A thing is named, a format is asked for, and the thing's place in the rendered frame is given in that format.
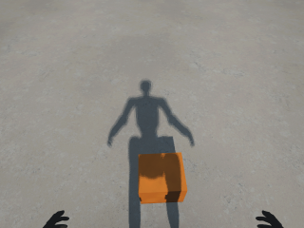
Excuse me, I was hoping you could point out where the carton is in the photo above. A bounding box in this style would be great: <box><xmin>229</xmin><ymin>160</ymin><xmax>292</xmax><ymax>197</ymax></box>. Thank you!
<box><xmin>138</xmin><ymin>152</ymin><xmax>188</xmax><ymax>204</ymax></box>

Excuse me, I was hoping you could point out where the robot right hand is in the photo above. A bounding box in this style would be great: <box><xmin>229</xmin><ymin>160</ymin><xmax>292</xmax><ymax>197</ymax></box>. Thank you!
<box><xmin>256</xmin><ymin>210</ymin><xmax>284</xmax><ymax>228</ymax></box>

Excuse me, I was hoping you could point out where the robot left hand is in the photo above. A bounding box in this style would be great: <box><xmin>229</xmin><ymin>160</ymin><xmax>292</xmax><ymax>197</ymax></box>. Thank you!
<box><xmin>43</xmin><ymin>210</ymin><xmax>69</xmax><ymax>228</ymax></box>

